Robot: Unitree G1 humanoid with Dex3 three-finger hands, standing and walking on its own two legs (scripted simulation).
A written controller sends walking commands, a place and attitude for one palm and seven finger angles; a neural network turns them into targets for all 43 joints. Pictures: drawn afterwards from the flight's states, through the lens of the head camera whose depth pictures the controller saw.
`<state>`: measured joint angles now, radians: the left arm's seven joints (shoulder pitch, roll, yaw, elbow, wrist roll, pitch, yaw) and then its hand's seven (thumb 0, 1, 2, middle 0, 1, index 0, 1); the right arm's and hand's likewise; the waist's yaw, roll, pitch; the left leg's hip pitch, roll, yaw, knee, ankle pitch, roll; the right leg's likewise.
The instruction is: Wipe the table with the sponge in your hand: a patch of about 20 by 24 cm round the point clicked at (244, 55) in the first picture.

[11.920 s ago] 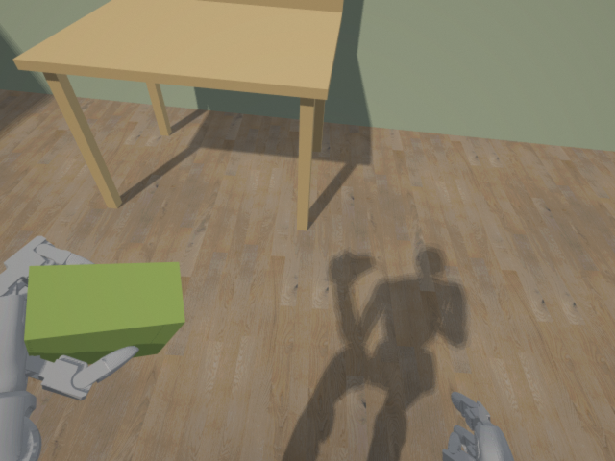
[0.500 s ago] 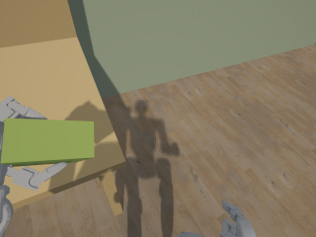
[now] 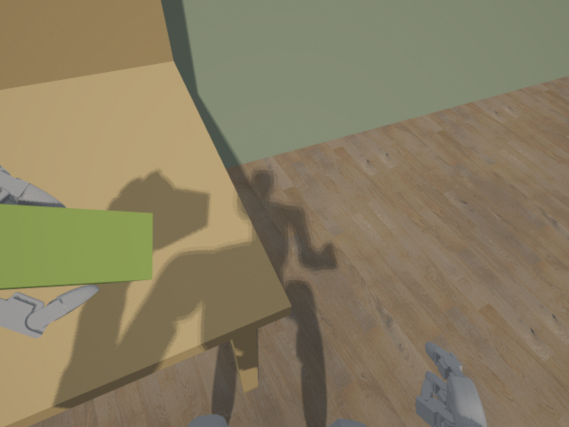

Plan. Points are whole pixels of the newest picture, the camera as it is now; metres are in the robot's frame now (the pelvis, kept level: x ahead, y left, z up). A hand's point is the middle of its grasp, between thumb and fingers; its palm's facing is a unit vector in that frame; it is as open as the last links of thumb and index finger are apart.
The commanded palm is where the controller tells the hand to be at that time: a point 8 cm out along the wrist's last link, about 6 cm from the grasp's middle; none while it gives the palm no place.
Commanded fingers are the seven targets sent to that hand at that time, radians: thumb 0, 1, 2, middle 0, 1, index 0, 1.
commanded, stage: shuffle to correct the standing spot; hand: left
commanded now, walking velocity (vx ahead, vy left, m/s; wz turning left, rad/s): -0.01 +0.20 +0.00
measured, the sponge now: (88, 252) +0.25 +0.21 +0.17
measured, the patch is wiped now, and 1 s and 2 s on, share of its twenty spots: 0.00 0.00 0.00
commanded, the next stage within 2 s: come to a stop and stand still in 0.14 s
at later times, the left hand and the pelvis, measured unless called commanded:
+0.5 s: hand out of the picture +0.22 +0.35 +0.20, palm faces +0.45 -0.83 -0.33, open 10.4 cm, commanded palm +0.15 +0.38 +0.20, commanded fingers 0.00 0.10 1.30 -1.20 -1.60 -1.20 -1.60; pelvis +0.00 +0.10 +0.02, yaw +1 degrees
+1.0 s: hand out of the picture +0.25 +0.39 +0.21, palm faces +0.44 -0.79 -0.43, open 10.4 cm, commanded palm +0.15 +0.39 +0.20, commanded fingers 0.00 0.10 1.30 -1.20 -1.60 -1.20 -1.60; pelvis -0.01 +0.11 +0.03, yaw +0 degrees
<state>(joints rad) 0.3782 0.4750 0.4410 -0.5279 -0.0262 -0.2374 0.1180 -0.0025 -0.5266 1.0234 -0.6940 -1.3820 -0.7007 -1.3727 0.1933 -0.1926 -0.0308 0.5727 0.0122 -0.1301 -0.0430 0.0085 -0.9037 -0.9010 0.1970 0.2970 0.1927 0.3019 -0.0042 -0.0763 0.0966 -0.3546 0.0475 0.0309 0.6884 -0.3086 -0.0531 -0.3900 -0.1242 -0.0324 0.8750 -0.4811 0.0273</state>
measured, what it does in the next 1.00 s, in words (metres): steps to the left: right foot, then right foot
